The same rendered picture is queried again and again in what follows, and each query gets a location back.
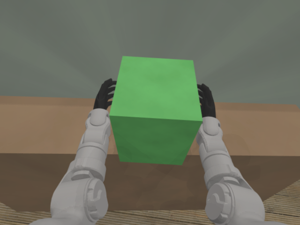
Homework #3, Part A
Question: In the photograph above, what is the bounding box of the right robot forearm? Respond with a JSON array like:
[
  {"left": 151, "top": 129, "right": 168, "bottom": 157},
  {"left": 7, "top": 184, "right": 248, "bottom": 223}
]
[{"left": 196, "top": 117, "right": 253, "bottom": 191}]

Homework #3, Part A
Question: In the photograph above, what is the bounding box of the pedestal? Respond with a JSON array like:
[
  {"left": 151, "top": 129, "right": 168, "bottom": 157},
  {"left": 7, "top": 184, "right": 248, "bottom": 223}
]
[{"left": 0, "top": 96, "right": 300, "bottom": 212}]

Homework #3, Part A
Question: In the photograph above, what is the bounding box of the robot left upper arm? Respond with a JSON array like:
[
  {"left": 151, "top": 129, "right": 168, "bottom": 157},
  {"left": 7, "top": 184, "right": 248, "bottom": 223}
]
[{"left": 29, "top": 177, "right": 108, "bottom": 225}]

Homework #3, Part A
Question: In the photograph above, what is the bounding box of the robot right upper arm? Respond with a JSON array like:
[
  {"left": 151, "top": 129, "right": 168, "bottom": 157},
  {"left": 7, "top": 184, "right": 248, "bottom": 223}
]
[{"left": 205, "top": 182, "right": 287, "bottom": 225}]

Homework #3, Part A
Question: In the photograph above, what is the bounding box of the carton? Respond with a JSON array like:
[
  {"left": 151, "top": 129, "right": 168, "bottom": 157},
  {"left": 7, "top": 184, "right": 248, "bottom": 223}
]
[{"left": 109, "top": 56, "right": 203, "bottom": 165}]

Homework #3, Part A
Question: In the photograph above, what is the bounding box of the robot right hand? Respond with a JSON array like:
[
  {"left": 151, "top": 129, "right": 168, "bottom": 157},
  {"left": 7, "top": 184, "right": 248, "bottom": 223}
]
[{"left": 197, "top": 84, "right": 216, "bottom": 118}]

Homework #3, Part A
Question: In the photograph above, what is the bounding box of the robot left hand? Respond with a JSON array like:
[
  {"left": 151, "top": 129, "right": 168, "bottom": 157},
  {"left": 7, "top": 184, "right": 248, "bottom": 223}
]
[{"left": 93, "top": 78, "right": 117, "bottom": 110}]

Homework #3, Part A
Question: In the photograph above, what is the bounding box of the left robot forearm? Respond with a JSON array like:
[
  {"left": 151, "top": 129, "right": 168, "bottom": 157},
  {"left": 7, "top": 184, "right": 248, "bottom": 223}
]
[{"left": 50, "top": 108, "right": 111, "bottom": 209}]

